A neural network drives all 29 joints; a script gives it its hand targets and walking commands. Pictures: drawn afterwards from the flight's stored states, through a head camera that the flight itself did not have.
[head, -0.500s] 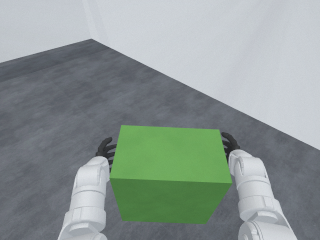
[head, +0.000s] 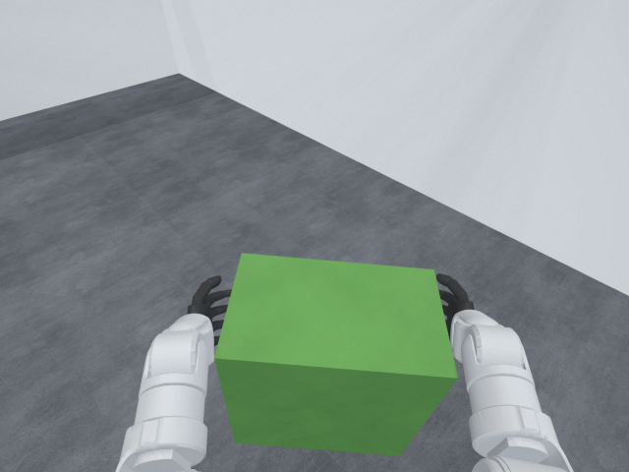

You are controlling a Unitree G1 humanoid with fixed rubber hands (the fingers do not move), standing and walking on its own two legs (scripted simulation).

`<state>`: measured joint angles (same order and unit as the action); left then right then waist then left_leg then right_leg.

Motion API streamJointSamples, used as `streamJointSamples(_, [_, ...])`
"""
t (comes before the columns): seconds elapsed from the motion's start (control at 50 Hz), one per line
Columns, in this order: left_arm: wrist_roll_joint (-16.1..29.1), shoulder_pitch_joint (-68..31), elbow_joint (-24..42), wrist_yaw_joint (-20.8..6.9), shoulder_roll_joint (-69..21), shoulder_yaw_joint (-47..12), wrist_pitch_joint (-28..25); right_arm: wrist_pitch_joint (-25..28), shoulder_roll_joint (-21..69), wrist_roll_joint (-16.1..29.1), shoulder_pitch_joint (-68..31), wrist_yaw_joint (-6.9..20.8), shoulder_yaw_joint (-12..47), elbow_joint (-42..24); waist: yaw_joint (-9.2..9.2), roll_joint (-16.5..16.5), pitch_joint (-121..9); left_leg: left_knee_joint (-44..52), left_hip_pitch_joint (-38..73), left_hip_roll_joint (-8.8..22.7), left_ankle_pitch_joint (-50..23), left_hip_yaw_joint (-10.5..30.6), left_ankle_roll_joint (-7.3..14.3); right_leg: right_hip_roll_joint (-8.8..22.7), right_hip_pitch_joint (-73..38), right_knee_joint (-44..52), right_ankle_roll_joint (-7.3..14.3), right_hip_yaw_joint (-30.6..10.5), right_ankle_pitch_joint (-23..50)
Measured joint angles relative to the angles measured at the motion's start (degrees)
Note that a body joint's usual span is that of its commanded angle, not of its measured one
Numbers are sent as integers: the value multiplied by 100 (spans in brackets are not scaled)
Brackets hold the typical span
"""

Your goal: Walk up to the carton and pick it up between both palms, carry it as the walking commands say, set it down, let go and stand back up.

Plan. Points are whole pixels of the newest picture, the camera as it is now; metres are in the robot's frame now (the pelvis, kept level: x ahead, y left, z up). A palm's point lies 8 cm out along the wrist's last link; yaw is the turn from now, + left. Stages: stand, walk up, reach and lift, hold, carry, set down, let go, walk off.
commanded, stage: reach and lift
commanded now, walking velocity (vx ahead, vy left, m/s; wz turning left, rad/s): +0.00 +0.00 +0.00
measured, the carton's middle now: (327, 362) +0.29 +0.00 -0.02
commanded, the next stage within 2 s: hold in 0.54 s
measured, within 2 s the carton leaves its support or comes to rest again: neither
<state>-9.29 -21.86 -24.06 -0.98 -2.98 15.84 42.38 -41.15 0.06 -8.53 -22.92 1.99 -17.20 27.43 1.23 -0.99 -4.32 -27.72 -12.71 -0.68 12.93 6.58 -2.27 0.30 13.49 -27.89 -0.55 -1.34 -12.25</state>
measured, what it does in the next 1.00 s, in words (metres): stands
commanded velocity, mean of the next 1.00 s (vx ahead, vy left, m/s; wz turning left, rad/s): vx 0.00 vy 0.00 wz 0.00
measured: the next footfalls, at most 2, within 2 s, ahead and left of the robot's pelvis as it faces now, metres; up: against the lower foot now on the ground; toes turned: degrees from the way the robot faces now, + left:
none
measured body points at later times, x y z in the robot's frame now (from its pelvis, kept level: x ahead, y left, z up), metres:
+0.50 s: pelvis +0.00 +0.00 +0.00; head -0.06 -0.01 +0.45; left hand +0.30 +0.18 +0.04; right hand +0.31 -0.18 +0.04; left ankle +0.03 +0.14 -0.74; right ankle +0.03 -0.13 -0.74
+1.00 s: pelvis -0.01 +0.00 +0.00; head -0.06 +0.00 +0.45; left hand +0.29 +0.18 +0.04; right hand +0.30 -0.17 +0.04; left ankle +0.03 +0.14 -0.74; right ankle +0.03 -0.13 -0.74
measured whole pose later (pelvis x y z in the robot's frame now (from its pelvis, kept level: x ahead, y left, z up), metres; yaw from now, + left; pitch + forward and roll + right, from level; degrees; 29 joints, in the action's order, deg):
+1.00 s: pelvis -0.01 +0.00 +0.00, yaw +0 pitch -4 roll +0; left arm -10.6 -16.6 -17.4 -3.7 -3.0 14.3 43.7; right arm -43.2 1.4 -9.2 -18.3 2.3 -14.8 20.6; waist 1.2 -0.4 -3.6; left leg -27.2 -11.6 -0.7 12.2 6.6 -2.2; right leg 0.3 12.5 -27.5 -0.6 -1.3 -11.5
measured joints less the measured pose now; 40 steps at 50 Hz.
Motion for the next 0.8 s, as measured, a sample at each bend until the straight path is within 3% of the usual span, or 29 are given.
streamJointSamples(0.8, [-132, 528, 630, -266, -4, -145, 121, -217, 132, -58, 440, 15, 236, -658, 0, 82, 41, 46, 106, 3, -72, 5, 6, -4, -102, 34, 0, 0, 66])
